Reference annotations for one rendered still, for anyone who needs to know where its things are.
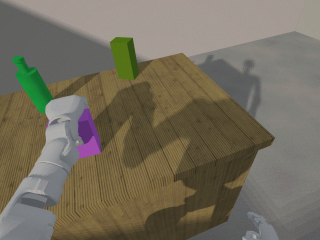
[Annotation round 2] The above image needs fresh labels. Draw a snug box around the robot left hand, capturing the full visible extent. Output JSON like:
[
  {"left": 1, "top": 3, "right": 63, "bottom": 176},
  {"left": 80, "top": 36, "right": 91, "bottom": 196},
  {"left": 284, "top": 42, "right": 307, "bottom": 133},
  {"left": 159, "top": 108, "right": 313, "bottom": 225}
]
[{"left": 45, "top": 95, "right": 90, "bottom": 147}]

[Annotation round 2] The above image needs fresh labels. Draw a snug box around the table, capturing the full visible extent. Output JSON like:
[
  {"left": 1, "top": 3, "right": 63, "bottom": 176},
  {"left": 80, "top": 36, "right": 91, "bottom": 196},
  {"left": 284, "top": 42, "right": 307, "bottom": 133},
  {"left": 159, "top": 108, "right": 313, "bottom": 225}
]
[{"left": 0, "top": 53, "right": 275, "bottom": 240}]

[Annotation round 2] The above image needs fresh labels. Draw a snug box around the left robot upper arm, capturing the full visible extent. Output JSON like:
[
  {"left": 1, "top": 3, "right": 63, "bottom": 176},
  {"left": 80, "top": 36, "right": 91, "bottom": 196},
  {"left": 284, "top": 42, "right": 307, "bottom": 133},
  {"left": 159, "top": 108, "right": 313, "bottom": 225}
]
[{"left": 0, "top": 203, "right": 57, "bottom": 240}]

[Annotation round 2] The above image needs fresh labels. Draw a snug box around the robot left forearm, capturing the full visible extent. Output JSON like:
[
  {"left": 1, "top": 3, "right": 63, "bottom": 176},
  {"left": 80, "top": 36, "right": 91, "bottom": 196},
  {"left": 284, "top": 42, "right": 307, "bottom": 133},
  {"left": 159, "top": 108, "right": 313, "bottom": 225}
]
[{"left": 0, "top": 114, "right": 80, "bottom": 227}]

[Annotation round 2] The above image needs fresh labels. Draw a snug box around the robot right hand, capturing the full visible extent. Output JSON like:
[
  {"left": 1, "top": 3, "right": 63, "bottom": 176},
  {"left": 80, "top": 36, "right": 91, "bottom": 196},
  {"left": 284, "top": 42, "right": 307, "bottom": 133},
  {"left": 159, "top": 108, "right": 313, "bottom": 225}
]
[{"left": 242, "top": 212, "right": 279, "bottom": 240}]

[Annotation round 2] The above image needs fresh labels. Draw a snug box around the sponge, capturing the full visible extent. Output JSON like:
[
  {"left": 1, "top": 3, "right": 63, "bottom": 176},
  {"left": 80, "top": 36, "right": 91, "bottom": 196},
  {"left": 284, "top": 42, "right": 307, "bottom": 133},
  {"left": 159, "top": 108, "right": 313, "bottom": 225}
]
[{"left": 46, "top": 108, "right": 101, "bottom": 159}]

